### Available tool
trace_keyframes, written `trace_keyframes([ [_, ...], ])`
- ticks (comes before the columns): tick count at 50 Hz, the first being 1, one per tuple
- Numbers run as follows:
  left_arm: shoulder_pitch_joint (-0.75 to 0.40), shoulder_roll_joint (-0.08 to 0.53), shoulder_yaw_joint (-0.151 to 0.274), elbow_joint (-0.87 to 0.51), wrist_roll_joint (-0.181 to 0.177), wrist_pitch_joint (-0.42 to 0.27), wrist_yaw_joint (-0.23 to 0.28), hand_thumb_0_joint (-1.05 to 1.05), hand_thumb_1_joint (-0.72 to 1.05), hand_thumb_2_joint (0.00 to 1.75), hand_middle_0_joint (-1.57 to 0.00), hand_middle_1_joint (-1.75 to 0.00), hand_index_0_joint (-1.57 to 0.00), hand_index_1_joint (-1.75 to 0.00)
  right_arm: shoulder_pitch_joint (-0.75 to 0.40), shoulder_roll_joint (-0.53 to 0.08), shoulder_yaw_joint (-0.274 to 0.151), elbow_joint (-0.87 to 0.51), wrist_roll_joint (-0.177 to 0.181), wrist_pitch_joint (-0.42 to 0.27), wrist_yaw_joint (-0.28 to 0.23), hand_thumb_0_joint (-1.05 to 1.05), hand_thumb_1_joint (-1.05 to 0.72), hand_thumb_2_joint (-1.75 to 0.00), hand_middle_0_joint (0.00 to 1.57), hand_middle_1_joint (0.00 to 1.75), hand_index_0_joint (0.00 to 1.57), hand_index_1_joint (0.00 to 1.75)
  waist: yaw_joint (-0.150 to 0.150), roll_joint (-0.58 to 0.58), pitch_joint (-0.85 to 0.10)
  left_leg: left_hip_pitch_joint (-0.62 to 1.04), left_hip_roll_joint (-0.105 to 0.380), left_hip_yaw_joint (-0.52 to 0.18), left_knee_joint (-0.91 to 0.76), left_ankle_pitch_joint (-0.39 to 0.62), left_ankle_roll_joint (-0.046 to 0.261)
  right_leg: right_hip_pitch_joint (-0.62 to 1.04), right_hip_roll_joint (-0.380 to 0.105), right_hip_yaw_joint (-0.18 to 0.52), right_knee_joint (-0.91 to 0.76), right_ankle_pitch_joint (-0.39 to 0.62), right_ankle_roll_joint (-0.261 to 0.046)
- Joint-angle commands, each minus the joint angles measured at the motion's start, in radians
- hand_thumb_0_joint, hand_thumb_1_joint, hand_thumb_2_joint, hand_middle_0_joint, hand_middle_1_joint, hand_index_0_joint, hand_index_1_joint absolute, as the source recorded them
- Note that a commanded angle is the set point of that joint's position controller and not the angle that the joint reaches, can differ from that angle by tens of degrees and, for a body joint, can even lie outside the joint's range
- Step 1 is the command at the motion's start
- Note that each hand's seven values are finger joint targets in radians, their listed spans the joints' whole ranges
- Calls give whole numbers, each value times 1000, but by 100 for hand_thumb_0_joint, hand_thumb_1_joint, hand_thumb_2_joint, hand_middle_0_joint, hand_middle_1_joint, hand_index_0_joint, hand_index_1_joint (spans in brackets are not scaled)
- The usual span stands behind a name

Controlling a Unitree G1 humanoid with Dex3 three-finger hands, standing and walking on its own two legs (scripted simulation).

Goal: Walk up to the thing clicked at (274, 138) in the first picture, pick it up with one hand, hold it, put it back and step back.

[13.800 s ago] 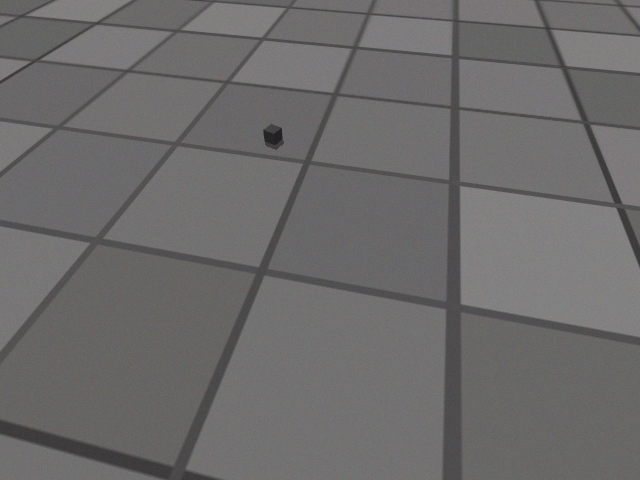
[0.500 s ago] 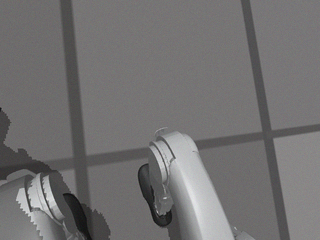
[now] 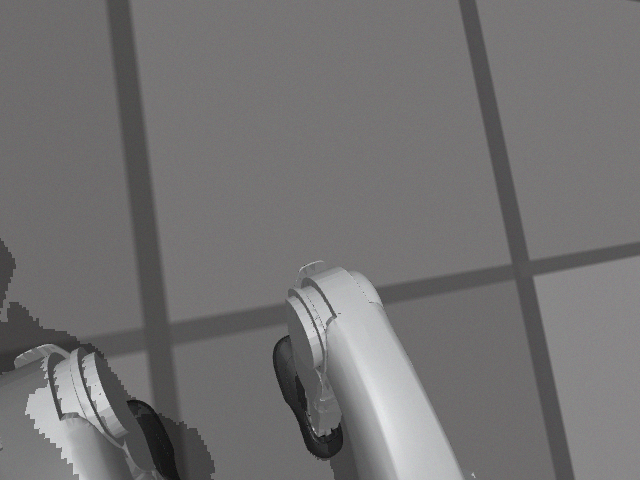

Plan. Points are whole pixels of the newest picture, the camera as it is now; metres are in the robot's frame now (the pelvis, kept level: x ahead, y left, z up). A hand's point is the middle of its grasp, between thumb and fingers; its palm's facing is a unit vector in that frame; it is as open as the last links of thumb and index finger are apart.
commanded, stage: approach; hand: left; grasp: from above
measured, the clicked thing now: out of the picture +0.44 +0.35 -0.29
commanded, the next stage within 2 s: rest palm in 0.06 s
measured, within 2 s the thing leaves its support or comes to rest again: neither
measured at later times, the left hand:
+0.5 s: hand out of the picture +0.42 +0.33 -0.23, palm faces -0.04 -0.45 -0.89, open 14.0 cm
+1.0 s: hand out of the picture +0.42 +0.35 -0.26, palm faces -0.03 -0.44 -0.90, open 14.3 cm
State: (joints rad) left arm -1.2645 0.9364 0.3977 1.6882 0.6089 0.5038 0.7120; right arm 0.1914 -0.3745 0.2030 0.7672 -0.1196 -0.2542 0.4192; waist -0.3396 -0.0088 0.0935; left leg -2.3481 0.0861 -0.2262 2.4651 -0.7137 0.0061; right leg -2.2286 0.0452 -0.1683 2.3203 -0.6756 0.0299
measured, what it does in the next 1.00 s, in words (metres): stands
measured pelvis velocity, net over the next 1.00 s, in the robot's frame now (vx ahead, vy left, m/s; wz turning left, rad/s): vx -0.01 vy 0.00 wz -0.01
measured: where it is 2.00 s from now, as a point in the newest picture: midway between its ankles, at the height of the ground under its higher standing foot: (243, 451)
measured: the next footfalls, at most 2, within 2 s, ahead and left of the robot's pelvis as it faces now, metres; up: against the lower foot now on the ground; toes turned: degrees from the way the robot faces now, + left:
none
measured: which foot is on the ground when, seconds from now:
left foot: down 0.00-1.00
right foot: down 0.00-1.00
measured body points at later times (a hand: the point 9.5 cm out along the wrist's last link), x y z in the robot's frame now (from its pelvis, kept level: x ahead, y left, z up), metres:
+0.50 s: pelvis -0.01 -0.01 +0.00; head +0.28 +0.09 +0.32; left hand +0.42 +0.35 -0.18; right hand +0.03 -0.26 -0.07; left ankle +0.06 +0.13 -0.29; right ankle +0.11 -0.11 -0.29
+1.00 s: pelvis -0.01 +0.00 -0.01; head +0.29 +0.11 +0.30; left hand +0.42 +0.37 -0.21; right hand +0.00 -0.24 -0.06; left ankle +0.06 +0.13 -0.29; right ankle +0.11 -0.11 -0.29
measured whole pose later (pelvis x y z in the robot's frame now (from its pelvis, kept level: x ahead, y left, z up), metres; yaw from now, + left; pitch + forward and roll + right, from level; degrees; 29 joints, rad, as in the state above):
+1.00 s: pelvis -0.01 +0.00 -0.01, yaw -1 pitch +27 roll -15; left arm -1.28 1.05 0.38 1.80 0.57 0.38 0.82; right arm 0.11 -0.38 0.34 0.73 -0.21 -0.34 0.43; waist -0.42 -0.15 0.26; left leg -2.32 0.07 -0.28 2.51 -0.71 0.00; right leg -2.17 0.04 -0.21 2.34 -0.67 0.03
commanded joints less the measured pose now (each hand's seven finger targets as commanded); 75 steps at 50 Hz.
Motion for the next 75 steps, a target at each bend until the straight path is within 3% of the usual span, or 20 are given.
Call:
trace_keyframes([
  [1, -176, 44, -72, -77, -23, 10, -17, 0, -54, 96, -8, -104, -7, -104, 244, -264, -98, 52, 10, 0, -8, 0, -92, -90, 20, 30, 20, 30, -45, 279, -593, 395, -14, 72, -235, 211, 14, 343, 56, -60, -226, 270, -26],
  [4, -219, 13, -103, -83, -16, -14, -21, 0, -51, 94, -8, -106, -9, -105, 230, -256, -101, 60, -7, -13, -14, 0, -91, -90, 20, 30, 20, 30, -75, 262, -538, 418, -18, 47, -254, 162, 10, 271, 43, -61, -223, 214, -37],
  [9, -264, 56, -121, -125, 44, -72, 3, 0, -49, 91, -8, -107, -10, -105, 174, -253, -87, 85, -30, -38, -29, 0, -91, -90, 20, 30, 20, 30, -59, 380, -547, 525, -23, 43, -289, 74, -11, 221, 22, -70, -207, 121, -58],
  [14, -260, 143, -69, -78, 77, -115, 80, 0, -55, 98, -8, -101, -6, -102, 147, -288, -70, 82, -55, -58, -41, 0, -92, -91, 20, 30, 20, 30, -58, 439, -607, 565, -17, 74, -279, 101, -15, 294, 19, -63, -211, 169, -60],
  [17, -271, 134, -52, -42, 52, -134, 103, 0, -59, 104, -9, -97, -5, -101, 149, -290, -48, 79, -74, -72, -30, 0, -92, -91, 20, 30, 20, 30, -78, 431, -635, 575, -13, 82, -245, 176, -13, 330, 16, -63, -209, 238, -55],
  [18, -292, 155, -29, -57, 31, -143, 115, 0, -59, 108, -10, -97, -5, -102, 165, -286, -34, 96, -82, -74, -27, 0, -92, -91, 20, 30, 20, 30, -86, 397, -640, 562, -10, 78, -232, 200, -10, 363, 14, -66, -214, 266, -48],
  [21, -251, 206, 5, 2, 20, -150, 139, 0, -55, 115, -14, -101, -9, -106, 160, -302, -12, 72, -99, -77, -18, 0, -92, -91, 20, 30, 20, 30, -87, 342, -650, 512, -13, 106, -194, 269, 1, 474, 25, -50, -233, 343, -30],
  [26, -244, 237, -14, 44, 3, -126, 136, 0, -55, 103, -12, -96, -8, -100, 130, -311, 22, 55, -115, -83, -3, 0, -92, -91, 20, 30, 20, 30, -102, 312, -594, 474, -12, 100, -179, 245, 9, 483, 32, -59, -229, 330, -17],
  [30, -218, 275, -10, 54, 5, -114, 136, 0, -58, 104, -10, -95, -6, -99, 127, -328, 34, 30, -98, -78, 5, 0, -92, -91, 20, 30, 20, 30, -97, 352, -588, 499, -5, 79, -185, 249, 5, 466, 45, -70, -222, 333, -24],
  [31, -218, 263, -25, 48, 6, -112, 135, 0, -58, 104, -10, -95, -6, -100, 137, -320, 38, 31, -101, -75, 6, 0, -92, -91, 20, 30, 20, 30, -110, 340, -577, 487, -7, 77, -185, 244, 6, 474, 44, -74, -220, 332, -23],
  [37, -237, 307, -1, 8, -16, -125, 154, 0, -58, 104, -10, -94, -5, -99, 131, -334, 49, 17, -93, -76, 11, 0, -92, -91, 20, 30, 20, 30, -117, 374, -560, 490, 1, 52, -191, 216, 3, 462, 45, -90, -210, 307, -26],
  [42, -257, 313, -18, 0, -22, -132, 147, 0, -59, 106, -9, -94, -5, -99, 115, -350, 54, 18, -87, -82, 13, 0, -92, -91, 20, 30, 20, 30, -136, 436, -506, 544, 13, 16, -215, 177, -16, 385, 36, -117, -179, 272, -34],
  [45, -263, 308, -36, -1, -8, -131, 150, 0, -60, 106, -9, -95, -4, -100, 126, -350, 61, 10, -89, -78, 19, 0, -92, -91, 20, 30, 20, 30, -145, 462, -505, 572, 17, 8, -218, 213, -21, 393, 35, -124, -172, 301, -38],
  [50, -254, 272, -74, 21, -27, -125, 132, 0, -58, 106, -10, -97, -5, -101, 127, -357, 67, 4, -94, -86, 20, 0, -92, -91, 20, 30, 20, 30, -174, 420, -464, 533, 8, 14, -196, 203, -15, 394, 37, -124, -183, 307, -30],
  [52, -242, 270, -67, 42, -37, -125, 132, 0, -59, 105, -9, -95, -5, -100, 149, -372, 64, 5, -90, -85, 21, 0, -92, -91, 20, 30, 20, 30, -182, 399, -461, 519, 7, 7, -199, 207, -13, 406, 42, -124, -189, 312, -30],
  [59, -227, 295, -80, 39, -35, -122, 121, 0, -59, 105, -9, -97, -5, -102, 139, -376, 79, -23, -84, -88, 20, 0, -92, -91, 20, 30, 20, 30, -170, 390, -454, 515, 4, 9, -192, 210, -10, 415, 46, -124, -190, 318, -26],
  [63, -221, 325, -70, 24, -13, -128, 137, 0, -60, 104, -9, -96, -5, -101, 140, -377, 87, -32, -84, -88, 21, 0, -92, -91, 20, 30, 20, 30, -163, 410, -463, 522, 7, 4, -199, 227, -12, 434, 45, -128, -188, 330, -30],
  [73, -223, 379, -37, -3, -42, -143, 148, 0, -58, 106, -10, -95, -5, -100, 104, -389, 102, -41, -86, -93, 13, 0, -92, -91, 20, 30, 20, 30, -164, 422, -462, 517, 15, 9, -189, 192, -12, 442, 47, -129, -202, 301, -27],
  [74, -226, 372, -55, -15, -42, -142, 142, 0, -58, 109, -11, -96, -5, -102, 101, -387, 108, -51, -86, -94, 14, 0, -92, -91, 20, 30, 20, 30, -168, 421, -451, 510, 14, 10, -182, 192, -11, 437, 42, -129, -197, 301, -25],
  [75, -209, 380, -48, -3, -41, -142, 141, 0, -50, 107, -16, -92, -11, -98, 109, -390, 105, -47, -86, -90, 10, 0, -90, -90, 20, 30, 20, 30, -165, 416, -465, 512, 13, 17, -183, 192, -9, 459, 51, -127, -211, 301, -25],
])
